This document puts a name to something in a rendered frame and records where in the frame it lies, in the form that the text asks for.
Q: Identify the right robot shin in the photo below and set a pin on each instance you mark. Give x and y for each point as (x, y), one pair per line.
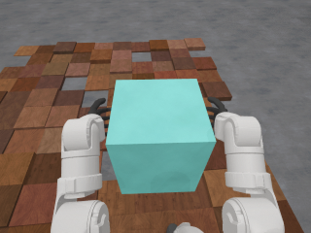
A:
(183, 224)

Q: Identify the right robot forearm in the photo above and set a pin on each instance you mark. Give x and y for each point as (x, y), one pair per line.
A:
(244, 151)

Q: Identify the right robot hand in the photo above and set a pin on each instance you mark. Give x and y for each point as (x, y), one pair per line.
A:
(221, 109)

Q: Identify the right robot upper arm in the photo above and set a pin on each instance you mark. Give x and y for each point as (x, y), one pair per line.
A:
(251, 215)

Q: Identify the carton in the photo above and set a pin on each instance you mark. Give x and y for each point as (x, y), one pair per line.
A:
(159, 137)

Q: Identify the robot right foot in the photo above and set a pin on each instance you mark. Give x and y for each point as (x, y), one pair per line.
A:
(171, 228)

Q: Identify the left robot hand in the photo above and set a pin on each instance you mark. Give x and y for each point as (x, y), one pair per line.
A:
(95, 111)

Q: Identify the left robot forearm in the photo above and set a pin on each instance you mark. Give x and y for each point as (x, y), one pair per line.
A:
(80, 148)

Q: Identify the left robot upper arm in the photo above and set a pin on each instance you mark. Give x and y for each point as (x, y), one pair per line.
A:
(90, 216)

